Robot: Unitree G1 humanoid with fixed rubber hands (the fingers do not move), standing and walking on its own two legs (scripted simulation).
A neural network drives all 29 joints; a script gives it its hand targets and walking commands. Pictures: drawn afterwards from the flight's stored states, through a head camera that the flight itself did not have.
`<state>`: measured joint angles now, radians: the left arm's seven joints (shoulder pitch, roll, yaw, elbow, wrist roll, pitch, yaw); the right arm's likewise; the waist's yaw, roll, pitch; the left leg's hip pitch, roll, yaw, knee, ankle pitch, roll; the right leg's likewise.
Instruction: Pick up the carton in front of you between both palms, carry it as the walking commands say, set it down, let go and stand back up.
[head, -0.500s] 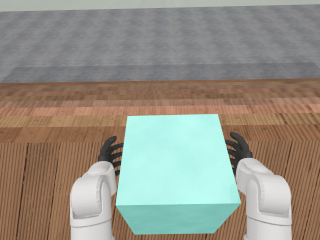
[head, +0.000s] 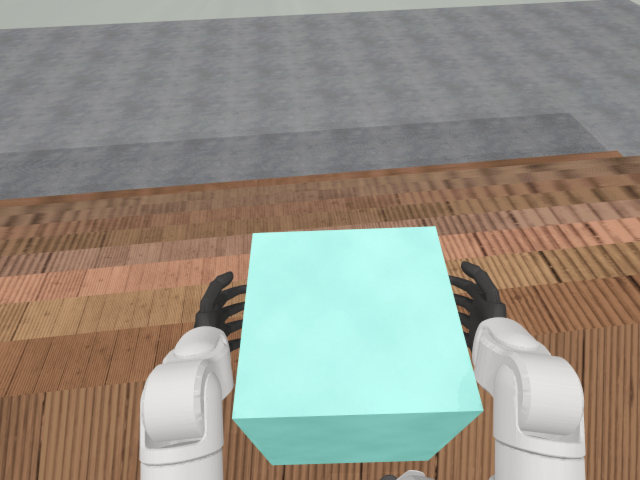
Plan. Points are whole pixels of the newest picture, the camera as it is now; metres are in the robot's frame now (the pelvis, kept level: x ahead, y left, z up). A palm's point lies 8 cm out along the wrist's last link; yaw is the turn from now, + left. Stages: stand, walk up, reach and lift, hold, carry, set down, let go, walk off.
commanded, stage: carry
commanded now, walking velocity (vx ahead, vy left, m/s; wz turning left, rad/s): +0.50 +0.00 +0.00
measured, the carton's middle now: (347, 355) +0.28 +0.00 +0.02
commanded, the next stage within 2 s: none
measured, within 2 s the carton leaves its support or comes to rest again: neither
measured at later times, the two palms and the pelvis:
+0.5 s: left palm (242, 123) +0.67 +0.17 +0.10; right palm (412, 115) +0.69 -0.13 +0.10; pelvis +0.32 +0.00 -0.02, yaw +1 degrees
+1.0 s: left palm (259, 56) +1.00 +0.17 +0.08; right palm (387, 53) +1.00 -0.13 +0.08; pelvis +0.63 +0.02 -0.05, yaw +3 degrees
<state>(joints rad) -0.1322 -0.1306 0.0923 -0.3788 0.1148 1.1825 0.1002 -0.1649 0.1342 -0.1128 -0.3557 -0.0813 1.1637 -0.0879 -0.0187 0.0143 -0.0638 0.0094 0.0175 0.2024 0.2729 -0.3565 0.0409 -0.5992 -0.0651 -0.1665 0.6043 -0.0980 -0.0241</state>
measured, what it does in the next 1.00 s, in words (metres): walks ahead: right foot, then left foot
